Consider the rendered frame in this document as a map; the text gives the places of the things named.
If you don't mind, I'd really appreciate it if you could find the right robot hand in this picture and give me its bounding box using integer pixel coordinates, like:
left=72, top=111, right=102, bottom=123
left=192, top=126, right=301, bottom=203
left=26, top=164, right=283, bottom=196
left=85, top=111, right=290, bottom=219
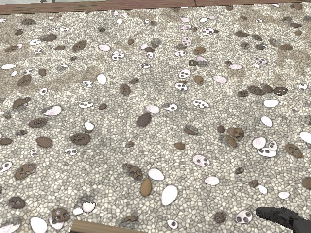
left=256, top=207, right=311, bottom=233

